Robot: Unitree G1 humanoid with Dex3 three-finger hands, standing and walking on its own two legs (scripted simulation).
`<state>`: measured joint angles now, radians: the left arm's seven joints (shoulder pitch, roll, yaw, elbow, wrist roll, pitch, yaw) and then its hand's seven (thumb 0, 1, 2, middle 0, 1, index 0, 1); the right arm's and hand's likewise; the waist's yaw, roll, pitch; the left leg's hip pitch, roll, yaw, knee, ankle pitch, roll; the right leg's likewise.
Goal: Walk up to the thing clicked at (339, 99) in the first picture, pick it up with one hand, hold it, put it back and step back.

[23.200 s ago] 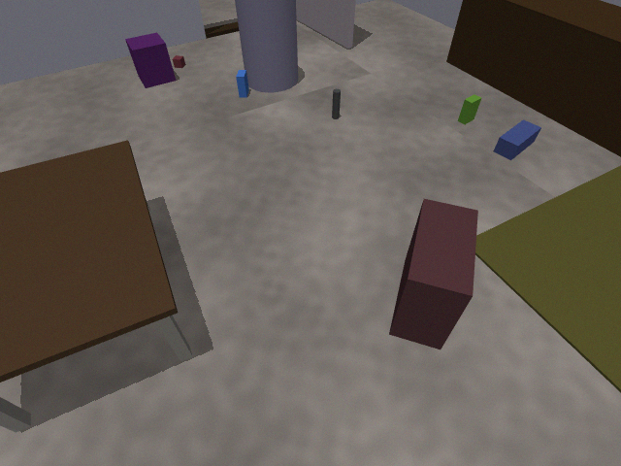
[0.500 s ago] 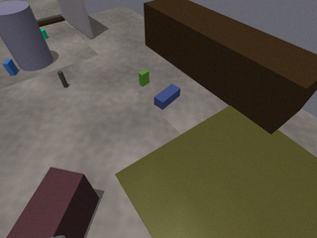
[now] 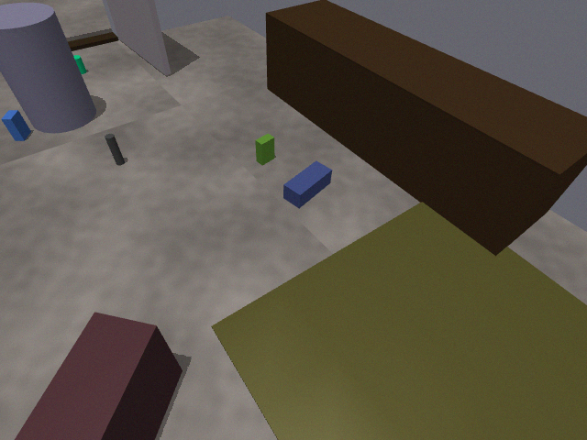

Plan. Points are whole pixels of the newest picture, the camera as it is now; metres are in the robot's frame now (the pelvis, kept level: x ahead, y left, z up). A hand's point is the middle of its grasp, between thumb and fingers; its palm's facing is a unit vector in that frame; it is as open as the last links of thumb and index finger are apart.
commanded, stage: stand
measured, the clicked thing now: (115, 149) +1.53 +0.95 -0.70
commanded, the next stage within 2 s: none
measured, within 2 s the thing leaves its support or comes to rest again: neither
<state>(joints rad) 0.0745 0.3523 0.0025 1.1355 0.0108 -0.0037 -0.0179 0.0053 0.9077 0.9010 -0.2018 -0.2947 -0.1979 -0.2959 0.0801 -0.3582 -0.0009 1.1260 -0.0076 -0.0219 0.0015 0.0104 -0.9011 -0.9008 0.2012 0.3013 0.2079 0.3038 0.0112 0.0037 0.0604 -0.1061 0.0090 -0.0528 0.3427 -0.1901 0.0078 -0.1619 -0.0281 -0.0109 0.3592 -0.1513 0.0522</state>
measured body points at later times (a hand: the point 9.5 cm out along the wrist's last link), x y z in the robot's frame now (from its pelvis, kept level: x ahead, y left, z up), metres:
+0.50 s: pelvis +0.00 +0.01 +0.00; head +0.01 +0.01 +0.45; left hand +0.04 +0.31 -0.14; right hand +0.08 -0.30 -0.13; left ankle +0.00 +0.11 -0.75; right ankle +0.03 -0.16 -0.74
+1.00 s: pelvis +0.01 +0.01 +0.00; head +0.03 +0.02 +0.45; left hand +0.08 +0.31 -0.14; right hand +0.09 -0.30 -0.12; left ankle +0.00 +0.11 -0.75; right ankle +0.03 -0.16 -0.74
